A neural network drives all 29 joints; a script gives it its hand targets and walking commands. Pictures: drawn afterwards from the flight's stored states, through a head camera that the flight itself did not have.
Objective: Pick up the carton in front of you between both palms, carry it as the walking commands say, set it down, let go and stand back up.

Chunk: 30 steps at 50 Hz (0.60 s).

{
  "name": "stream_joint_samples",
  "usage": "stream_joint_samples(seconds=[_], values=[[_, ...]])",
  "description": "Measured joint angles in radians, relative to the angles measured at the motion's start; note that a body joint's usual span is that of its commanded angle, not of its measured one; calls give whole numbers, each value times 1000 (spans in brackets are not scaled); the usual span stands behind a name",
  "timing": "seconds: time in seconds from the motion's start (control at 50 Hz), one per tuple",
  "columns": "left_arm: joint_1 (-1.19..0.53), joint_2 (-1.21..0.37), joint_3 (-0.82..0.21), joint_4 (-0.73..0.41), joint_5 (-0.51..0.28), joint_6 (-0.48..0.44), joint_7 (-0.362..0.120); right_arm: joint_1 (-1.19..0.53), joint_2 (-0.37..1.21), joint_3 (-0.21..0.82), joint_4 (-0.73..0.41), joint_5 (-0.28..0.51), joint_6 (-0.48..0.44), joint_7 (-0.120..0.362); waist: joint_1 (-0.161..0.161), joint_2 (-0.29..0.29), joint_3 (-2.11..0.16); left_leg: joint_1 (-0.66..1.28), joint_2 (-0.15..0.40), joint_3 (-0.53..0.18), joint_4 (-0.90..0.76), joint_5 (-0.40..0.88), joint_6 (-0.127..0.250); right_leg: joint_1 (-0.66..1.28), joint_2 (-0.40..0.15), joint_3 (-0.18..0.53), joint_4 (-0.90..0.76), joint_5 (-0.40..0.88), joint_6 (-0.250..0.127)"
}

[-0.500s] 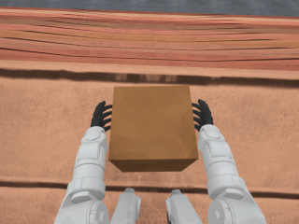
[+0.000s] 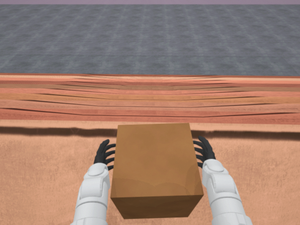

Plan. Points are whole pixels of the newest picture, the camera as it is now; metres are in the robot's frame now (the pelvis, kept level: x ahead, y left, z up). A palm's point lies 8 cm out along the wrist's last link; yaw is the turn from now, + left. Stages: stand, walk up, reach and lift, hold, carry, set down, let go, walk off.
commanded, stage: reach and lift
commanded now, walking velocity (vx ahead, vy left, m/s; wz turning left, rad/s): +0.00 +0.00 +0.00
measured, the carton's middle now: (154, 173) +0.30 +0.00 -0.07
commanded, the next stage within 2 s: hold in 1.10 s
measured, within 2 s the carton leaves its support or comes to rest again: neither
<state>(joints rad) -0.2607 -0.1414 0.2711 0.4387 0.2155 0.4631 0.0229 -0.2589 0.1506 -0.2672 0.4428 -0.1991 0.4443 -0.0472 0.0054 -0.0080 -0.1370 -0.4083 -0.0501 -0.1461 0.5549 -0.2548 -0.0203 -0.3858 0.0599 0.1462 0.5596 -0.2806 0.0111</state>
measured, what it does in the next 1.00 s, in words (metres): stands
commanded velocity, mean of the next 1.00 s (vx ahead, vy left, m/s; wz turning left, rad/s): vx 0.00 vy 0.00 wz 0.00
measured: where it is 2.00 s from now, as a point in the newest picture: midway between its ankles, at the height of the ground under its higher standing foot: outside the picture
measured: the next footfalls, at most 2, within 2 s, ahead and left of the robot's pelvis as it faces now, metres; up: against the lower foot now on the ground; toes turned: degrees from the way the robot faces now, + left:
none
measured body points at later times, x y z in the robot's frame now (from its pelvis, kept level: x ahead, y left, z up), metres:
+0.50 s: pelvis -0.01 +0.00 +0.01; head -0.04 +0.01 +0.46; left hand +0.30 +0.15 +0.03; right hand +0.30 -0.15 +0.03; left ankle +0.01 +0.13 -0.73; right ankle +0.00 -0.13 -0.73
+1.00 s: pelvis +0.00 +0.00 +0.01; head -0.03 +0.00 +0.46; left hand +0.30 +0.15 +0.04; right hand +0.30 -0.15 +0.04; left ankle +0.01 +0.13 -0.73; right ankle +0.00 -0.13 -0.73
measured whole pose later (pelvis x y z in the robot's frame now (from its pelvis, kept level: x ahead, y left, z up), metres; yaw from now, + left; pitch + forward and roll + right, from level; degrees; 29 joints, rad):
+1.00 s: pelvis +0.00 +0.00 +0.01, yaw +0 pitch -5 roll +0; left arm -0.24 -0.15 0.22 0.28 0.28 0.69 -0.01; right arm -0.26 0.15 -0.23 0.29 -0.27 0.67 0.00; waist 0.00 -0.01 -0.01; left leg -0.09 -0.03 -0.14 0.36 -0.19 -0.01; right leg -0.07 0.04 0.14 0.37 -0.21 0.01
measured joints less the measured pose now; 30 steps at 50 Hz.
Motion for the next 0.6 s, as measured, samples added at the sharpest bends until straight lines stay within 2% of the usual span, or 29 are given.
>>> stream_joint_samples(seconds=[0.1,0.2,0.4,0.6], values=[[26,-4,-20,-49,21,79,-2,9,-2,14,-35,-25,81,18,-7,3,23,137,4,2,-81,28,4,136,-8,4,-83,29,0],[-9,-12,3,-37,57,135,-17,-25,6,-14,-23,-73,134,39,-5,2,61,201,4,5,-100,37,6,200,-11,6,-100,38,1],[-60,-26,39,-48,83,156,-31,-70,19,-56,-33,-102,149,59,-1,0,117,213,4,11,-92,44,7,210,-12,6,-92,45,3],[-56,-25,24,-68,87,175,-35,-60,16,-42,-61,-104,169,62,-3,2,124,250,8,15,-127,51,7,245,-15,6,-124,52,2]])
